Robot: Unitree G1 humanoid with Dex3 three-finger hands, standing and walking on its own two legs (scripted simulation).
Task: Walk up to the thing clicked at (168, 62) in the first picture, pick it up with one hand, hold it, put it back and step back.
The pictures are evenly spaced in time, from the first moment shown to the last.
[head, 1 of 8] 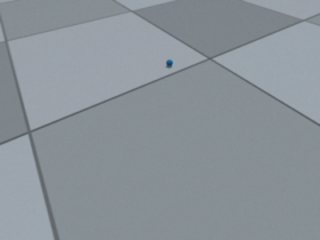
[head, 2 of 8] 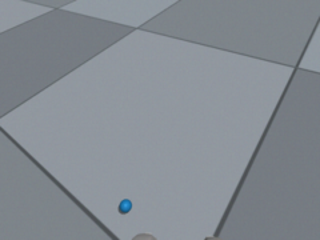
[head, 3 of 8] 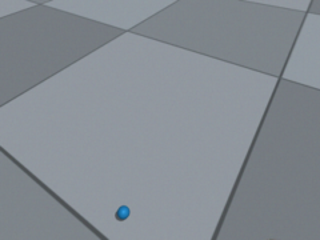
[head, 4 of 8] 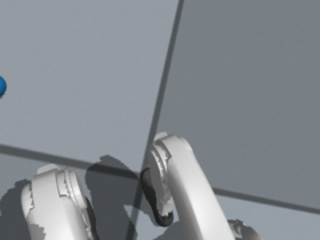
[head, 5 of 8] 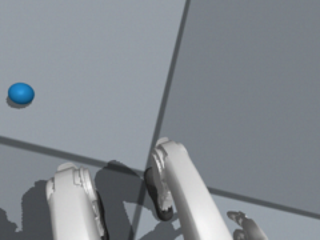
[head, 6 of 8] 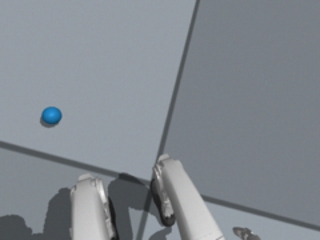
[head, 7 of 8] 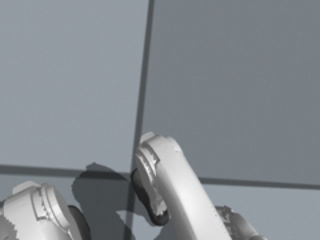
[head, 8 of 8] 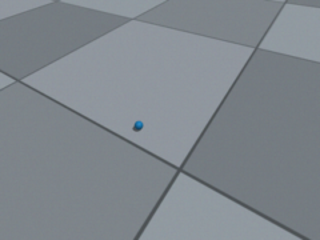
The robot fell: no
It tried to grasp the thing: no
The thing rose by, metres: 0.00
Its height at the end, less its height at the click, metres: +0.00
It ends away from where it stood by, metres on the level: 0.02
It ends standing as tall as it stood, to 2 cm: yes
